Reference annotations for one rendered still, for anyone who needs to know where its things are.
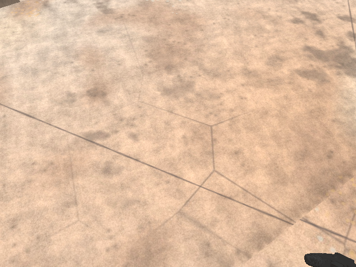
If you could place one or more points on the robot right hand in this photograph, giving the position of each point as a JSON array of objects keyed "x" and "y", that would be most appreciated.
[{"x": 328, "y": 260}]

